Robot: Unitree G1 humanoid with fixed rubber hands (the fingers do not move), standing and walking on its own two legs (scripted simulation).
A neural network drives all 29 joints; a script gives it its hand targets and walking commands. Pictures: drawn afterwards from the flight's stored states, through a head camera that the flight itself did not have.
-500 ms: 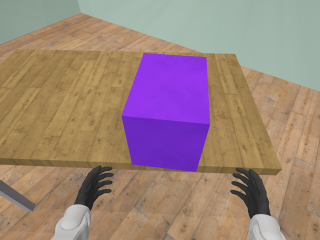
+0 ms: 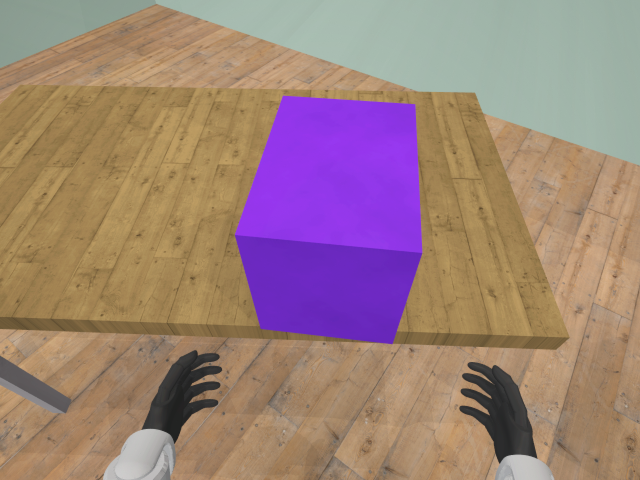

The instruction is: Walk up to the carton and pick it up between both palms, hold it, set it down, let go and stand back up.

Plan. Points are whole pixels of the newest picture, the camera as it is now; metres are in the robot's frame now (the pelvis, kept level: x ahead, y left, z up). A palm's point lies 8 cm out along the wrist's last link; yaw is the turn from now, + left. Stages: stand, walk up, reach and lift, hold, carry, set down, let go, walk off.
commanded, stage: set down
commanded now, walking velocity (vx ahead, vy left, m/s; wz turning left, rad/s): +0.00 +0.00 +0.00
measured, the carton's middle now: (336, 218) +0.48 +0.01 +0.03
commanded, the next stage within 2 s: let go in 0.64 s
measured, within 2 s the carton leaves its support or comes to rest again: neither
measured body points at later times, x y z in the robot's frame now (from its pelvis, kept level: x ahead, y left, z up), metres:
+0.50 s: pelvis +0.00 +0.00 +0.00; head +0.03 +0.01 +0.45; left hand +0.19 +0.22 -0.06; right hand +0.17 -0.20 -0.07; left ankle +0.03 +0.14 -0.74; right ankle +0.01 -0.14 -0.74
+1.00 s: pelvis +0.01 +0.00 +0.00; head +0.04 +0.01 +0.45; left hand +0.18 +0.23 -0.08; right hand +0.16 -0.21 -0.09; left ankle +0.03 +0.14 -0.74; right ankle +0.01 -0.14 -0.74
